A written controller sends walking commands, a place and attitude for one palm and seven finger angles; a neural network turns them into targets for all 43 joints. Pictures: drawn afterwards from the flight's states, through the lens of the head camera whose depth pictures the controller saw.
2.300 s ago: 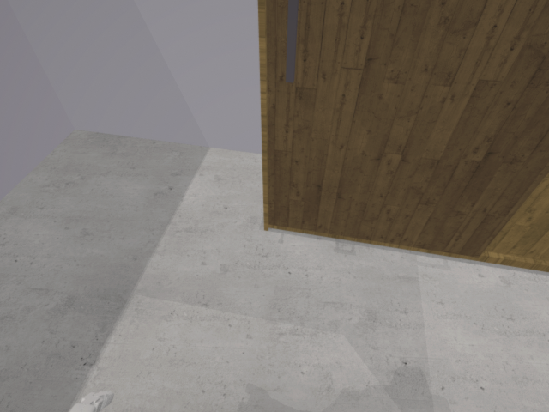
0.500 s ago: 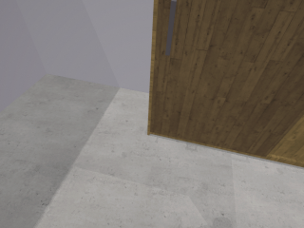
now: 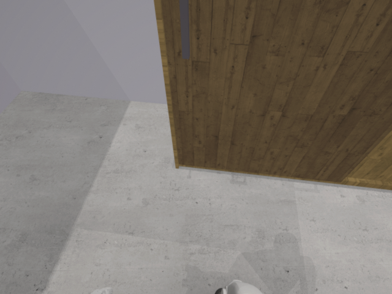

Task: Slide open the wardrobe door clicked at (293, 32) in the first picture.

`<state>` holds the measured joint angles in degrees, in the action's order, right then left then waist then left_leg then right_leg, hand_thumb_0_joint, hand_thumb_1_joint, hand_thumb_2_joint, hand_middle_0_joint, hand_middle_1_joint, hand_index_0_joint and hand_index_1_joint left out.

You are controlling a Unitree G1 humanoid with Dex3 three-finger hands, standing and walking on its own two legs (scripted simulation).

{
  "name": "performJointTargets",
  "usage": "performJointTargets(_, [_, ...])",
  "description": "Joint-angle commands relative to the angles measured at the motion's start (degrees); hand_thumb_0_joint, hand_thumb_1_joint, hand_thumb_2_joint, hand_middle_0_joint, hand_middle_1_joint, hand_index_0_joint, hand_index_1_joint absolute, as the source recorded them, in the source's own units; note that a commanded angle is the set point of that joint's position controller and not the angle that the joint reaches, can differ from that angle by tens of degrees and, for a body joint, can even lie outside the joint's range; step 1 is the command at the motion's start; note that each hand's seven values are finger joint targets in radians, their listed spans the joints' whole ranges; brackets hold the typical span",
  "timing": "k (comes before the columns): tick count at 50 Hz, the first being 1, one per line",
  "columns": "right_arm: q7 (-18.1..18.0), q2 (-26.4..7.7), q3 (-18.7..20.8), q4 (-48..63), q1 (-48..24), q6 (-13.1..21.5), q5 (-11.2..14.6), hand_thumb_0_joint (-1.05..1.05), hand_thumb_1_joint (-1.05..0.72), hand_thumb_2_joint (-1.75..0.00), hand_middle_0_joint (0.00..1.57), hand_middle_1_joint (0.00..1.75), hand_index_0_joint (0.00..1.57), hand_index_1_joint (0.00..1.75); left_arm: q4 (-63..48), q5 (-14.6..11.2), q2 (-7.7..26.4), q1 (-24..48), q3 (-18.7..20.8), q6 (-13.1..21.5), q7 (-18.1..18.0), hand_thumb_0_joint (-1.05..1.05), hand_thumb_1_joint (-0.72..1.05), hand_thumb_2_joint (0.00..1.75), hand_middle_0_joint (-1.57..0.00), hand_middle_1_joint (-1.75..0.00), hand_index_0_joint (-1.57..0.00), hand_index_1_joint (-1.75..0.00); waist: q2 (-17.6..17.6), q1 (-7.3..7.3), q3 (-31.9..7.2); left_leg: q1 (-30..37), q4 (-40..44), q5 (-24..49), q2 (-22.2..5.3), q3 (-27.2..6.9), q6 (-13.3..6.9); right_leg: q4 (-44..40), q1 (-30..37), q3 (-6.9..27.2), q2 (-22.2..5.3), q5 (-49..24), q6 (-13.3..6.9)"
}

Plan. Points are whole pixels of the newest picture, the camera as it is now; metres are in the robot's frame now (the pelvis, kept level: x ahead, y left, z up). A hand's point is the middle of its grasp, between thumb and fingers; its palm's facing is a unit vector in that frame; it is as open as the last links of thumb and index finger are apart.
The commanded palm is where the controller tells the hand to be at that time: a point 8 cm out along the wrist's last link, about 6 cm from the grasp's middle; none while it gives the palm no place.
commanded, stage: turn to face it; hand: left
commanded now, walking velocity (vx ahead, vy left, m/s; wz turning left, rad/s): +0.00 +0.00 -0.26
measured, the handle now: (185, 14) +0.82 +0.05 +0.16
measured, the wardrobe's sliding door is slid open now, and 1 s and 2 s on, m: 0.00 0.00 0.00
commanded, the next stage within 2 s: take the last steps up to it in 0.04 s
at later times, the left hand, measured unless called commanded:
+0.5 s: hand out of the picture +0.11 +0.19 -0.15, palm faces -0.04 -0.98 -0.17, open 7.4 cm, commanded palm none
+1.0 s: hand (163, 273) +0.19 +0.09 -0.15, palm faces +0.00 -0.99 -0.11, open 7.4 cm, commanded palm none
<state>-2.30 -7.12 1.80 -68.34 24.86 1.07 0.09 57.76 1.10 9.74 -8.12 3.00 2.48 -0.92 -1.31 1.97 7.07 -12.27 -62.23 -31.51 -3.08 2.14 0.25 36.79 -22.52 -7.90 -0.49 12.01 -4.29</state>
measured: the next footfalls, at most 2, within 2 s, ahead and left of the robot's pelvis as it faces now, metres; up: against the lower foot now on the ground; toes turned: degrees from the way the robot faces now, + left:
left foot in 0.24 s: +0.09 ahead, +0.13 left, +0.00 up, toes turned +3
right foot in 0.64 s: +0.18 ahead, -0.15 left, +0.00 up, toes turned -15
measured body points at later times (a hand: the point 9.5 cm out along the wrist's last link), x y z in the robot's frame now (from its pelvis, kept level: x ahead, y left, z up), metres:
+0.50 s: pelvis +0.08 +0.01 +0.03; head +0.09 +0.02 +0.48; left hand +0.11 +0.25 -0.13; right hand +0.03 -0.21 -0.12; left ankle +0.05 +0.13 -0.72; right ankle +0.08 -0.12 -0.65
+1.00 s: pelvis +0.23 -0.05 +0.02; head +0.25 -0.05 +0.47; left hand +0.19 +0.14 -0.14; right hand +0.29 -0.29 -0.12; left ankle +0.34 +0.06 -0.68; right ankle +0.15 -0.14 -0.72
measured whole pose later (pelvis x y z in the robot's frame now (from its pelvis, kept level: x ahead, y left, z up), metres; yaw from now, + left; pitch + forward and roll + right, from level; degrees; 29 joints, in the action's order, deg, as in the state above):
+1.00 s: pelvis +0.23 -0.05 +0.02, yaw -5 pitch +0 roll -1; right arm 0.9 -9.9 3.8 -59.7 9.3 1.3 -1.1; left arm 65.2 1.8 4.1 -23.0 1.3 4.1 -0.9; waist -0.9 -1.6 1.9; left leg -30.7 -45.8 -11.1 -6.2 5.9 1.3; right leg 20.1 -2.0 -9.4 -0.3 17.7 -1.0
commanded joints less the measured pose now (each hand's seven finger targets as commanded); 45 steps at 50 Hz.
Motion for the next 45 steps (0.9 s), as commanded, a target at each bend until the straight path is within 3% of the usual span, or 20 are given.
performJointTargets(1, [0.0, -2.4, 0.5, 4.9, 2.8, -0.6, -1.1, 0.0, -0.9, -0.9, 0.2, 0.3, 0.2, 0.3, -1.4, 0.1, 6.8, -4.1, 1.3, -1.3, -1.5, 0.0, 0.9, 0.9, -0.2, -0.3, -0.2, -0.3, 5.0, -0.55, -5.9, -8.5, -4.0, 4.1, -4.1, -1.8, 0.4, -21.1, 2.1, 17.7, -17.6, -13.2, -8.0])
performJointTargets(3, [0.2, -1.6, 0.4, 5.3, 3.0, -1.7, -1.2, 0.0, -0.9, -0.9, 0.2, 0.3, 0.2, 0.3, -2.3, 0.5, 7.0, -2.6, 1.2, -1.9, -1.3, 0.0, 0.9, 0.9, -0.2, -0.3, -0.2, -0.3, 6.7, 0.35, -5.6, -4.6, 3.0, 5.5, -3.2, 0.6, 1.0, -22.8, -4.0, 15.0, -14.9, -5.2, -6.3])
performJointTargets(8, [0.7, -2.5, 0.4, 8.1, 0.4, -1.3, -1.4, 0.0, -0.9, -0.9, 0.2, 0.3, 0.2, 0.3, -3.1, 0.6, 7.9, -3.5, 1.7, -2.8, -0.7, 0.0, 0.9, 0.9, -0.2, -0.3, -0.2, -0.3, 7.2, -0.44, -7.0, -1.5, 18.1, 9.1, -1.1, 3.1, 1.2, -23.4, -3.5, 17.3, -11.9, 12.2, -5.7])
performJointTargets(10, [0.8, -2.5, 0.4, 7.8, 3.0, -0.4, -1.3, 0.0, -0.9, -0.9, 0.2, 0.3, 0.2, 0.3, -3.4, 0.3, 7.3, -3.0, 1.5, -2.9, -0.5, 0.0, 0.9, 0.9, -0.2, -0.3, -0.2, -0.3, 7.8, 1.24, -7.1, 6.4, 29.1, 13.3, -0.5, 3.7, 1.3, -20.7, -7.4, 16.4, -9.7, 18.7, -3.5])
performJointTargets(11, [0.7, -4.3, 0.6, 7.2, 4.8, 0.1, -1.5, 0.0, -0.9, -0.9, 0.2, 0.3, 0.2, 0.3, -3.5, 0.0, 5.9, -3.1, 1.2, -3.0, -0.2, 0.0, 0.9, 0.9, -0.2, -0.3, -0.2, -0.3, 3.0, 2.05, -6.7, 9.9, 35.5, 11.4, -1.6, 1.5, 1.2, -15.4, -10.4, 14.2, -7.1, 21.5, -1.7])
performJointTargets(12, [0.5, -8.7, 1.6, 7.6, 5.5, 0.4, -2.1, 0.0, -0.9, -0.9, 0.2, 0.3, 0.2, 0.3, -4.5, -0.2, 3.3, -3.8, 0.8, -3.3, 0.4, 0.0, 0.9, 0.9, -0.2, -0.3, -0.2, -0.3, -10.4, 2.36, -4.1, 8.0, 46.1, -4.2, -10.7, -13.2, -2.1, -3.4, -15.6, 9.5, -1.0, 23.2, 1.3])
performJointTargets(13, [0.3, -12.9, 2.5, 9.5, 4.0, 0.4, -2.6, 0.0, -0.9, -0.9, 0.2, 0.3, 0.2, 0.3, -6.1, -0.4, 2.3, -1.9, 1.0, -3.0, 0.7, 0.0, 0.9, 0.9, -0.2, -0.3, -0.2, -0.3, -19.5, 2.82, 1.2, 0.8, 57.6, -16.0, -21.5, -28.1, -7.5, 9.6, -17.9, 3.7, 2.8, 18.9, 3.6])
performJointTargets(14, [0.4, -12.6, 2.3, 11.0, -1.1, 0.4, -2.4, 0.0, -0.9, -0.9, 0.2, 0.3, 0.2, 0.3, -6.1, 0.6, 5.2, -0.9, 1.8, -3.0, 1.1, 0.0, 0.9, 0.9, -0.2, -0.3, -0.2, -0.3, -14.0, 1.19, 4.6, -6.7, 59.6, -16.6, -22.4, -28.3, -9.7, 17.1, -14.4, 8.9, -1.0, 14.1, 3.0])
performJointTargets(16, [0.4, -9.7, 1.5, 12.0, -5.8, 1.6, -2.1, 0.0, -0.9, -0.9, 0.2, 0.3, 0.2, 0.3, -3.6, 1.4, 4.9, -5.5, 2.4, -2.7, 1.9, 0.0, 0.9, 0.9, -0.2, -0.3, -0.2, -0.3, -7.0, -2.29, 3.3, -5.4, 57.1, -6.2, -17.2, -19.1, -8.0, 25.2, -14.5, 8.7, -1.5, 8.8, 3.3])
performJointTargets(19, [0.3, -8.9, 1.6, 11.0, -3.2, 2.8, -1.7, 0.0, -0.9, -0.9, 0.2, 0.3, 0.2, 0.3, -2.0, 0.9, 2.9, -7.7, 1.7, -2.2, 2.3, 0.0, 0.9, 0.9, -0.2, -0.3, -0.2, -0.3, -5.3, -1.93, -1.7, 4.3, 53.3, 10.9, -12.1, -7.1, -6.1, 25.5, -15.0, 6.7, -2.2, 2.7, 4.6])
performJointTargets(26, [0.5, -9.4, 2.4, 7.1, 3.2, 2.6, -2.1, 0.0, -0.9, -0.9, 0.2, 0.3, 0.2, 0.3, -3.6, 0.5, 1.6, -0.8, 0.8, -1.5, 2.6, 0.0, 0.9, 0.9, -0.2, -0.3, -0.2, -0.3, -6.9, 1.41, -2.3, 10.2, 50.1, 23.5, -14.8, -3.6, -8.9, 5.3, -9.7, 2.6, -4.4, 8.0, 5.3])
performJointTargets(29, [0.8, -9.9, 2.6, 6.4, 1.3, 2.0, -2.0, 0.0, -0.9, -0.9, 0.2, 0.3, 0.2, 0.3, -1.7, 0.4, 1.1, -4.8, 0.9, -0.8, 2.6, 0.0, 0.9, 0.9, -0.2, -0.3, -0.2, -0.3, -7.4, -0.55, -3.4, 4.4, 45.8, 21.1, -13.9, -1.5, -7.3, -3.3, 2.2, 0.0, -2.0, 5.2, 4.5])
performJointTargets(30, [1.0, -9.6, 2.5, 6.3, 0.2, 1.9, -1.9, 0.0, -0.9, -0.9, 0.2, 0.3, 0.2, 0.3, 0.0, 0.4, 2.1, -8.9, 1.2, -0.5, 2.4, 0.0, 0.9, 0.9, -0.2, -0.3, -0.2, -0.3, -6.0, -2.7, -4.8, 1.5, 41.3, 19.3, -12.1, 0.0, -5.7, -8.1, 9.2, -0.8, -1.0, 1.6, 4.1])
performJointTargets(31, [1.2, -8.4, 2.3, 6.2, -0.4, 2.0, -1.5, 0.0, -0.9, -0.9, 0.2, 0.3, 0.2, 0.3, 2.4, 0.7, 4.2, -15.2, 1.8, 0.1, 2.1, 0.0, 0.9, 0.9, -0.2, -0.3, -0.2, -0.3, -1.4, -5.56, -7.7, -3.9, 32.4, 17.7, -8.9, 3.3, -3.6, -11.3, 19.6, 2.0, -2.7, 0.7, 3.0])
performJointTargets(32, [1.8, -5.0, 1.5, 7.6, -0.7, 2.3, -0.7, 0.0, -0.9, -0.9, 0.2, 0.3, 0.2, 0.3, 4.6, 1.1, 10.0, -22.4, 3.0, 0.9, 1.4, 0.0, 0.9, 0.9, -0.2, -0.3, -0.2, -0.3, 13.3, -8.45, -11.2, -16.7, 16.6, 9.0, -3.8, 8.4, -1.1, -16.2, 31.4, 18.0, -15.3, 9.4, -1.0])
performJointTargets(33, [2.1, -4.5, 0.9, 10.4, -5.0, 2.4, -0.8, 0.0, -0.9, -0.9, 0.2, 0.3, 0.2, 0.3, 5.9, 0.3, 14.0, -27.4, 3.5, 1.0, 0.8, 0.0, 0.9, 0.9, -0.2, -0.3, -0.2, -0.3, 19.7, -9.91, -11.0, -25.7, 3.4, -3.1, 0.1, 6.3, -0.5, -24.4, 32.4, 34.6, -24.5, 10.6, -5.6])
performJointTargets(34, [2.1, -5.6, 1.7, 10.7, -7.6, 2.1, -1.2, 0.0, -0.9, -0.9, 0.2, 0.3, 0.2, 0.3, 5.8, -0.1, 12.8, -26.2, 3.3, 0.8, 0.4, 0.0, 0.9, 0.9, -0.2, -0.3, -0.2, -0.3, 12.9, -9.51, -7.6, -28.3, -3.2, -0.3, -1.8, 1.1, -1.1, -25.7, 28.7, 33.2, -24.8, 12.5, -7.1])
performJointTargets(36, [2.4, -4.8, 2.0, 9.3, -7.7, 1.8, -1.4, 0.0, -0.9, -0.9, 0.2, 0.3, 0.2, 0.3, 4.5, 0.0, 8.1, -18.7, 2.2, 1.1, 0.0, 0.0, 0.9, 0.9, -0.2, -0.3, -0.2, -0.3, 12.5, -6.17, -3.3, -26.5, -5.7, 8.8, -5.1, -0.2, -1.1, -27.2, 18.6, 26.9, -21.4, 15.2, -5.1])
performJointTargets(40, [2.8, -1.9, 1.7, 7.2, -5.1, 0.7, -1.6, 0.0, -0.9, -0.9, 0.2, 0.3, 0.2, 0.3, 4.3, 0.5, 3.2, -16.2, 0.3, 2.2, -0.4, 0.0, 0.9, 0.9, -0.2, -0.3, -0.2, -0.3, 5.7, -2.09, -1.6, -21.5, 0.7, 15.7, -4.9, 1.5, 0.8, -25.8, 13.2, 12.0, -16.3, -8.5, -3.4])
performJointTargets(45, [3.6, -1.9, 1.6, 9.6, -10.5, 0.4, -1.2, 0.0, -0.9, -0.9, 0.2, 0.3, 0.2, 0.3, 5.6, 0.5, 4.1, -18.1, -0.1, 2.9, -0.5, 0.0, 0.9, 0.9, -0.2, -0.3, -0.2, -0.3, 6.1, -2.28, -0.7, -21.7, 11.0, 20.8, -4.0, 3.3, 1.6, -25.6, 14.9, 7.8, -15.2, -17.0, -3.7])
